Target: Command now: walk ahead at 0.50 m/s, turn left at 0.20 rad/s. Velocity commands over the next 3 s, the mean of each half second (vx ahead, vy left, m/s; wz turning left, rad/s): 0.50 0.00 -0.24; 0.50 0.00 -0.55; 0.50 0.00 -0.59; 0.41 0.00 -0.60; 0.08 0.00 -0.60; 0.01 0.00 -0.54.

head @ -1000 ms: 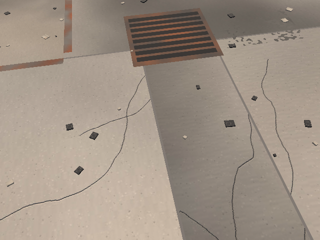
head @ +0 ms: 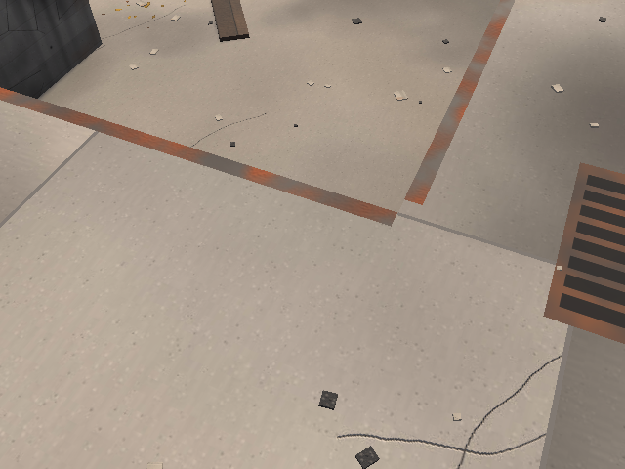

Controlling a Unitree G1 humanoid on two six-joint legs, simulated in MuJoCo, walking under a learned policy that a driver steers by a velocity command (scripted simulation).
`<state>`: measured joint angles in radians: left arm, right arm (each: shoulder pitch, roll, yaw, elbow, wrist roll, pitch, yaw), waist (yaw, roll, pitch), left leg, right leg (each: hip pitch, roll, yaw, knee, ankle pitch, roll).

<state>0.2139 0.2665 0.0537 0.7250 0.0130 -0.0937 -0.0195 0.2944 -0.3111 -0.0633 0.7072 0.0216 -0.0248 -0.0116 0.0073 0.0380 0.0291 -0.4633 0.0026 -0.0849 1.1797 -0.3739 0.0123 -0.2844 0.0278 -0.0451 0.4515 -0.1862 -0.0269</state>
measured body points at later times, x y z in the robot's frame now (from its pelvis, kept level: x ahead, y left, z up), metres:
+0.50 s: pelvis +0.26 +0.04 +0.01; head +0.28 +0.05 +0.46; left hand +0.42 +0.30 -0.11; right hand +0.30 -0.25 -0.09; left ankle +0.27 +0.15 -0.74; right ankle +0.25 -0.11 -0.66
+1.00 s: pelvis +0.50 -0.09 +0.00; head +0.53 -0.12 +0.45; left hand +0.72 +0.11 -0.10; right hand +0.51 -0.41 -0.09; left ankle +0.62 +0.06 -0.66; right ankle +0.49 -0.16 -0.74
